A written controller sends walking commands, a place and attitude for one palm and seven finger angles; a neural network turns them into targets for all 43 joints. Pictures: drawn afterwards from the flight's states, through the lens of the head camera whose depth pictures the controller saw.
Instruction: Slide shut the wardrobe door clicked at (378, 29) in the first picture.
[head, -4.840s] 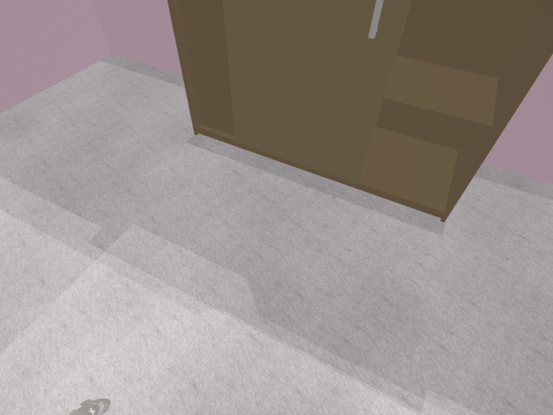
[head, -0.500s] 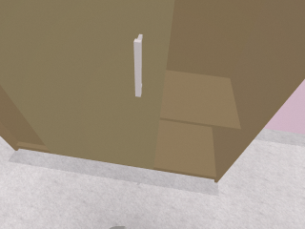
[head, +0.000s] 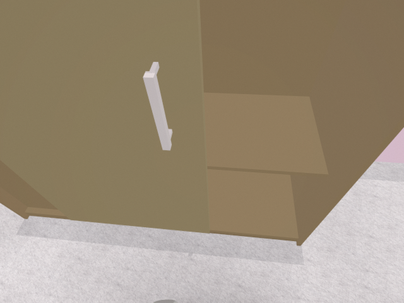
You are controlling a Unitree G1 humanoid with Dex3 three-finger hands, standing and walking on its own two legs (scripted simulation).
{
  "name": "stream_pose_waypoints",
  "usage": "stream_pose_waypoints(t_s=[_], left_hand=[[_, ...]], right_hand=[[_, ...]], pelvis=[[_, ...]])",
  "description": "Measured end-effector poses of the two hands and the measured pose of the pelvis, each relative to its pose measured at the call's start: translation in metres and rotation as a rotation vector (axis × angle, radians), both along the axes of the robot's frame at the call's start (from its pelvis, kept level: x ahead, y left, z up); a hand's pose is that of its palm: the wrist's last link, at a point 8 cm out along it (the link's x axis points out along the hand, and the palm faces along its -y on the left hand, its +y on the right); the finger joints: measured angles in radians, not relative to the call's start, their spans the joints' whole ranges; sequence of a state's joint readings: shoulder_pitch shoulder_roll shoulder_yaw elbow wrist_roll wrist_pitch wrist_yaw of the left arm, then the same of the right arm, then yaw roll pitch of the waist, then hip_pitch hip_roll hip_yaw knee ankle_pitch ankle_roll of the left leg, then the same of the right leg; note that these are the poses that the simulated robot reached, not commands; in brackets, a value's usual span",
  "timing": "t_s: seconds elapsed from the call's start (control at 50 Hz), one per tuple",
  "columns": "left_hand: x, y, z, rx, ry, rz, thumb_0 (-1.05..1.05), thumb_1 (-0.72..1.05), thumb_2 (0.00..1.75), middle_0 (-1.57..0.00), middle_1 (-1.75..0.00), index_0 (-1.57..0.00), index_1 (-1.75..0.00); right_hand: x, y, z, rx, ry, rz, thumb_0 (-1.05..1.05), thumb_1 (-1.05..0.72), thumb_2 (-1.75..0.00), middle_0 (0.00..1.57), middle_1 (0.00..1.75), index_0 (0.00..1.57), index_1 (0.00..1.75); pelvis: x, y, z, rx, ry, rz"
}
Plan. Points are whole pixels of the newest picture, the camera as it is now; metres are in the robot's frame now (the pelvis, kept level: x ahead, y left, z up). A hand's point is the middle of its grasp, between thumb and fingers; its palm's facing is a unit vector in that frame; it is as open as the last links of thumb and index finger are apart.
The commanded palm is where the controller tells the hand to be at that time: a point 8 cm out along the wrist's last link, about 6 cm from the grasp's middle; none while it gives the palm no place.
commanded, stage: come to a stop and stand still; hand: left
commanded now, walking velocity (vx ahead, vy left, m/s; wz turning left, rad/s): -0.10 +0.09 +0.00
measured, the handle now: (161, 110) +0.48 +0.12 +0.11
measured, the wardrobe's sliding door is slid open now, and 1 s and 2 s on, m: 0.42 0.42 0.42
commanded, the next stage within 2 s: look again from close up in 1.14 s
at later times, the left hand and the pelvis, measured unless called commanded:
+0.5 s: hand out of the picture -0.04 +0.23 -0.17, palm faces +0.03 -0.97 -0.24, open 7.4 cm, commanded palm none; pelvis -0.04 +0.04 +0.00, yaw -1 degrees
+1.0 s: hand out of the picture -0.04 +0.22 -0.17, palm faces -0.01 -0.98 -0.21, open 7.4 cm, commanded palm none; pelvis -0.06 +0.04 +0.00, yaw -1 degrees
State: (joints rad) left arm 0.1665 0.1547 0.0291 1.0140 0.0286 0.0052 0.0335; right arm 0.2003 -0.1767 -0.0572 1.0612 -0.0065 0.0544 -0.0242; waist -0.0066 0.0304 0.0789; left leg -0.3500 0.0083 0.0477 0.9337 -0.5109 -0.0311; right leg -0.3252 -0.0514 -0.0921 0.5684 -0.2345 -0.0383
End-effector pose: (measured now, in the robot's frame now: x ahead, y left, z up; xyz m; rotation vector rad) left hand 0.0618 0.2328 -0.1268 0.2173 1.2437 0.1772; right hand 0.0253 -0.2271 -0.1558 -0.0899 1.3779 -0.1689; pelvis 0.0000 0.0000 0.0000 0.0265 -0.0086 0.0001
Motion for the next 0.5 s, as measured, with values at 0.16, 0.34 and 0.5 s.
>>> stream_pose_waypoints(t_s=[0.16,0.34,0.5], left_hand=[[-0.008,0.016,0.001,-0.015,-0.031,0.016,0.0,0.91,0.89,-0.2,-0.3,-0.2,-0.3],[-0.057,0.048,-0.014,-0.051,0.051,0.063,0.01,0.91,0.89,-0.2,-0.3,-0.2,-0.3],[-0.107,0.04,-0.01,-0.026,0.171,0.062,0.01,0.91,0.89,-0.2,-0.3,-0.19,-0.3]], right_hand=[[0.006,0.005,0.013,-0.036,-0.047,0.045,0.0,-0.91,-0.9,0.19,0.3,0.19,0.3],[-0.025,0.038,0.026,-0.064,-0.057,0.07,0.0,-0.91,-0.9,0.19,0.3,0.2,0.3],[-0.046,0.04,0.013,-0.026,-0.02,0.037,0.0,-0.93,-0.9,0.2,0.3,0.2,0.3]], pelvis=[[-0.02,0.014,0.004,-0.002,0.016,0.007],[-0.035,0.038,0.005,-0.018,0.01,0.004],[-0.039,0.036,0.004,0.01,0.018,-0.018]])
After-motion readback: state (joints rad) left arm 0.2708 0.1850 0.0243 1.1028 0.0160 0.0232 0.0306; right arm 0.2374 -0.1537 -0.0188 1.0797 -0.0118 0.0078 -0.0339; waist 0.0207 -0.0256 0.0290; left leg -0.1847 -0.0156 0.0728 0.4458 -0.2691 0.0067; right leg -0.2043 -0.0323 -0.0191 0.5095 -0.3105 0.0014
